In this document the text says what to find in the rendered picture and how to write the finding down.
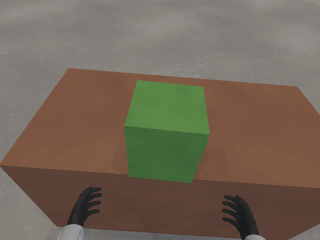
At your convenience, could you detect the robot right hand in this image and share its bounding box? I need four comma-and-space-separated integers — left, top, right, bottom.
222, 195, 259, 240

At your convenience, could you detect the carton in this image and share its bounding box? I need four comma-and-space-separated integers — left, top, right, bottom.
124, 80, 210, 183

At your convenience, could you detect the left robot forearm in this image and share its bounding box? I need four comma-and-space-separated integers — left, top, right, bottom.
56, 224, 84, 240

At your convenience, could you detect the robot left hand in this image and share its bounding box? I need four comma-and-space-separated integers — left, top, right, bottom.
67, 186, 102, 227

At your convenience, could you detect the pedestal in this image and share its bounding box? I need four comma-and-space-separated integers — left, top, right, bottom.
0, 68, 320, 240

